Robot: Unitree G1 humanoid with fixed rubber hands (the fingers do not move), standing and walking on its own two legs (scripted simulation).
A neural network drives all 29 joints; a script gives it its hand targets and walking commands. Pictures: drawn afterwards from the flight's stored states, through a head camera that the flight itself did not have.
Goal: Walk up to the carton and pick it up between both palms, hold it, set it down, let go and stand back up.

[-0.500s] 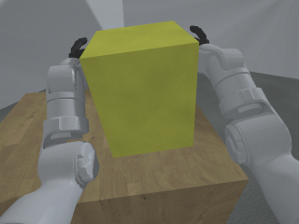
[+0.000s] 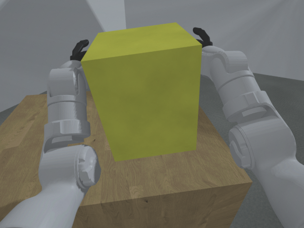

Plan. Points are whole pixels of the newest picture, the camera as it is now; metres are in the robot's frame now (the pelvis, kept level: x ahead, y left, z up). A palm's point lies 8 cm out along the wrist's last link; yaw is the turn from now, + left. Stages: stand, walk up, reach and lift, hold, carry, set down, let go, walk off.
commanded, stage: hold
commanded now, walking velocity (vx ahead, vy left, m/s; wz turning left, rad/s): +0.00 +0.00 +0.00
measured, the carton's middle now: (146, 90) +0.36 +0.00 +0.27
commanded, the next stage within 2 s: none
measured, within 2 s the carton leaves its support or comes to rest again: neither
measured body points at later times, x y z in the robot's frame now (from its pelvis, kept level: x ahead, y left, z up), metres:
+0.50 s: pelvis +0.00 +0.00 +0.00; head -0.09 +0.02 +0.44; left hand +0.40 +0.15 +0.32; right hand +0.39 -0.14 +0.34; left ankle +0.01 +0.12 -0.75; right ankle +0.00 -0.10 -0.75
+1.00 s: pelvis +0.00 +0.00 +0.00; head -0.10 +0.02 +0.44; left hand +0.39 +0.15 +0.33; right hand +0.38 -0.15 +0.34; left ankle +0.01 +0.12 -0.75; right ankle +0.00 -0.10 -0.75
